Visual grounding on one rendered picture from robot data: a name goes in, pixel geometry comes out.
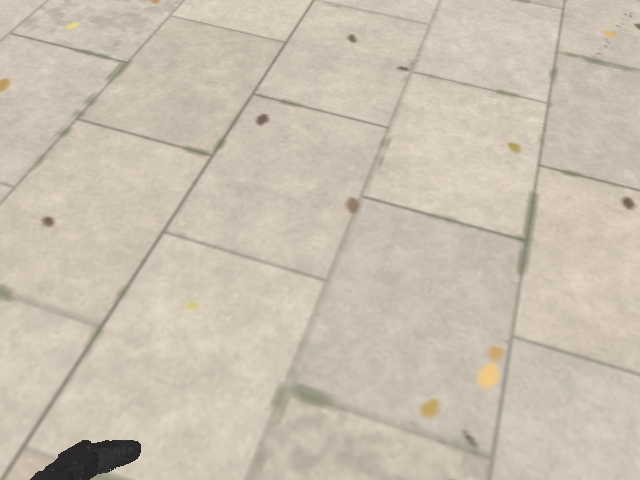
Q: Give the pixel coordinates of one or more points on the robot left hand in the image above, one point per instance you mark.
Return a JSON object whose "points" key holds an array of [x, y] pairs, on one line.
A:
{"points": [[85, 460]]}

